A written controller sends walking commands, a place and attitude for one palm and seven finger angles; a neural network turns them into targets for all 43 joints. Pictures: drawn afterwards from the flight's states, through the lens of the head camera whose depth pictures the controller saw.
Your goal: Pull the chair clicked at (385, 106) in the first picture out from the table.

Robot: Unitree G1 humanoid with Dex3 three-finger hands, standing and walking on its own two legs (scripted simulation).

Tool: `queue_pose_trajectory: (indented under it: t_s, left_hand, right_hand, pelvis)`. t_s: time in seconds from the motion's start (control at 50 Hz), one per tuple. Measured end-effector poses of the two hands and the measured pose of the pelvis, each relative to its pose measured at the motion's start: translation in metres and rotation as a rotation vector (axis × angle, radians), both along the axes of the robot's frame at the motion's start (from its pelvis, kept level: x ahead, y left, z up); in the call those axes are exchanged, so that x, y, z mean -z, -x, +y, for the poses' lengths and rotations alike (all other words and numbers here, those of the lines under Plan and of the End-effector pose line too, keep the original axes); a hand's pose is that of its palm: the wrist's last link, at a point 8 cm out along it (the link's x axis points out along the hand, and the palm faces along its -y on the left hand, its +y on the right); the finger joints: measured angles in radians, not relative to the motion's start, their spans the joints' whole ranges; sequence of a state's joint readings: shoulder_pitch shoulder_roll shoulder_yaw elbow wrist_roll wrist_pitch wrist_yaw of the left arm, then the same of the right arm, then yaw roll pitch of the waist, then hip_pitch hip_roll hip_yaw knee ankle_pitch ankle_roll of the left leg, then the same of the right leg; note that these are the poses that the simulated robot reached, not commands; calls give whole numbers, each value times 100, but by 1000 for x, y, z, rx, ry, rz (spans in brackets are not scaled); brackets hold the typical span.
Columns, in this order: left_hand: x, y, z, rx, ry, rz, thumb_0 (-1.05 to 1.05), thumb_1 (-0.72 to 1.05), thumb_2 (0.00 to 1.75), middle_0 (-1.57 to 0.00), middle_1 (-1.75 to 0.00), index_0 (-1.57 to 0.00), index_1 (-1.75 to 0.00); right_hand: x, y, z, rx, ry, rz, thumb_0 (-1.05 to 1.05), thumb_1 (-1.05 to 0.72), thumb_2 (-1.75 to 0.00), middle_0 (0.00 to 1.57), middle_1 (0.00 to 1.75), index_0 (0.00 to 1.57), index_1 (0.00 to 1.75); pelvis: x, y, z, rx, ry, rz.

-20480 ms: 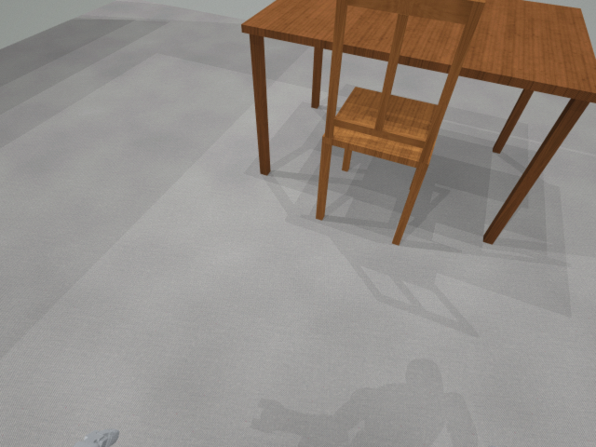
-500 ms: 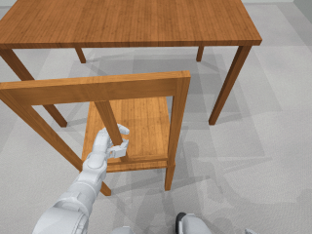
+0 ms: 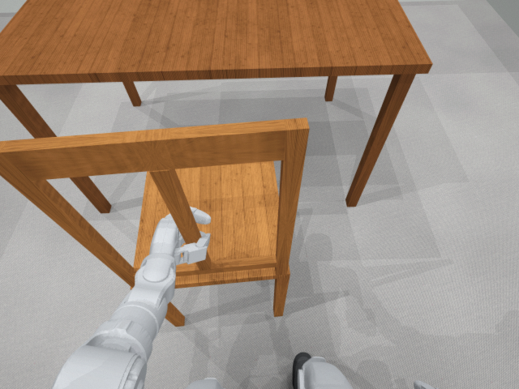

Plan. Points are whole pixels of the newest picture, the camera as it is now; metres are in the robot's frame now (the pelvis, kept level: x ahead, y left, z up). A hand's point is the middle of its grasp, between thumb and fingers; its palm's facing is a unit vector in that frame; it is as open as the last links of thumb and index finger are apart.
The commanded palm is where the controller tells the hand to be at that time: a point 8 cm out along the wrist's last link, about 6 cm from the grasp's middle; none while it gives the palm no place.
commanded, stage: step backward, pulling the chair out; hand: left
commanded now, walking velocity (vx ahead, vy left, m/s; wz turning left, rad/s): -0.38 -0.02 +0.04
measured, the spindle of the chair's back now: (188, 228) +0.37 +0.14 -0.03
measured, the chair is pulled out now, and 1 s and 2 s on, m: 0.30 0.30 0.38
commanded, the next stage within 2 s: none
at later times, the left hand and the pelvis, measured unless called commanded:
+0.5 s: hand (199, 245) +0.35 +0.12 -0.05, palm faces -0.03 -0.98 -0.19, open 5.8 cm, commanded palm +0.36 +0.17 -0.05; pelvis -0.01 +0.00 +0.00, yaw +0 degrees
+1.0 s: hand (199, 245) +0.35 +0.12 -0.05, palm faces -0.01 -0.98 -0.19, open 5.8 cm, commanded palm +0.35 +0.17 -0.05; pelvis -0.01 -0.01 +0.00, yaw +1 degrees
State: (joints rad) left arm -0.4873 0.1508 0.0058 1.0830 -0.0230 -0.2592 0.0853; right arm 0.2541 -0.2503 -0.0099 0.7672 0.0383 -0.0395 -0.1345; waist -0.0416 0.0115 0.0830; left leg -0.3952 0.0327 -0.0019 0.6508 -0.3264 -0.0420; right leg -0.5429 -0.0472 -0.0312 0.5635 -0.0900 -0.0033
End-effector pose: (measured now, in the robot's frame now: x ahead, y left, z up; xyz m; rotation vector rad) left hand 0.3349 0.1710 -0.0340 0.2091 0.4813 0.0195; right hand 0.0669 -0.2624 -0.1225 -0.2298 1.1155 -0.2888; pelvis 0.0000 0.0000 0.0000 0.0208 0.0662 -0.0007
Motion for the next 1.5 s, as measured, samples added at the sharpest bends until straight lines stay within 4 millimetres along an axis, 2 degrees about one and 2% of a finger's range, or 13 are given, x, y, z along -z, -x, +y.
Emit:
queue_pose_trajectory:
  t_s: [0.14, 0.26, 0.36, 0.56, 0.74, 0.9, 0.98, 1.08, 1.18, 1.28, 1.42, 1.5]
  left_hand:
    - [0, 0, 1, 17, 9, 8, 7, 59, 76, -29, -124, -50, -145]
    - [0, -1, 1, 17, 1, 0, 6, 58, 77, -30, -124, -50, -145]
    - [0, 0, 0, -11, -2, 2, 7, 57, 79, -32, -123, -50, -145]
    - [0, 0, 0, 5, 8, 8, 7, 59, 76, -29, -125, -50, -145]
    - [-1, 1, -1, -37, -2, 6, 7, 57, 80, -32, -123, -50, -145]
    - [-1, 2, 0, -27, 17, 22, 8, 60, 76, -28, -125, -50, -145]
    - [-1, 1, 0, -25, 14, 19, 8, 59, 77, -28, -125, -50, -145]
    - [-1, 2, -1, -49, 9, 18, 8, 58, 79, -30, -124, -50, -145]
    - [-1, 8, -1, -51, 16, 24, 9, 59, 78, -29, -124, -50, -145]
    - [-1, 20, 2, -33, 20, 27, 9, 60, 76, -27, -124, -50, -145]
    - [-1, 31, 3, -51, 10, 16, 8, 59, 79, -30, -124, -50, -145]
    - [-1, 36, 2, -64, 10, 18, 9, 58, 79, -30, -123, -50, -145]
  right_hand:
    - [-7, 3, 8, -1, 14, 0, 1, -91, -90, 21, 30, 21, 30]
    - [1, 1, 12, -6, -16, -2, 1, -90, -90, 21, 30, 21, 30]
    - [7, -1, 9, -10, -35, -4, 1, -90, -90, 21, 30, 21, 30]
    - [-6, 9, 1, -7, 18, 5, 1, -91, -90, 21, 30, 21, 30]
    - [5, 5, -5, -13, -21, 4, 1, -90, -90, 21, 30, 21, 30]
    - [-7, 12, -4, -35, 17, 27, 1, -91, -90, 21, 30, 21, 30]
    - [-4, 12, -2, -46, -3, 43, 1, -91, -90, 21, 30, 21, 30]
    - [1, 9, -6, -43, -19, 32, 1, -90, -90, 21, 30, 21, 30]
    - [-2, 13, -12, -39, 14, 16, 1, -90, -90, 21, 30, 21, 30]
    - [-12, 20, -10, -39, 35, 13, 1, -91, -90, 21, 30, 21, 30]
    - [-2, 27, -4, -53, -19, 20, 1, -90, -90, 21, 30, 21, 30]
    - [0, 35, -8, -34, -17, 10, 1, -90, -90, 21, 30, 21, 30]
  pelvis:
    - [-4, 1, 8, 9, -3, 2]
    - [2, 0, 1, 8, -8, -20]
    - [3, 2, -3, -3, -2, -9]
    - [-1, 5, 3, 7, -6, -11]
    - [3, 8, -10, -13, -1, -17]
    - [-3, 13, -2, -15, 8, -6]
    - [-3, 11, -9, -25, 12, -14]
    - [-1, 19, -15, -34, 19, -12]
    - [-1, 31, -8, -45, 19, -20]
    - [-5, 35, -3, -24, 11, -20]
    - [-2, 42, -16, -21, 22, -30]
    - [-1, 50, -15, -31, 23, -24]
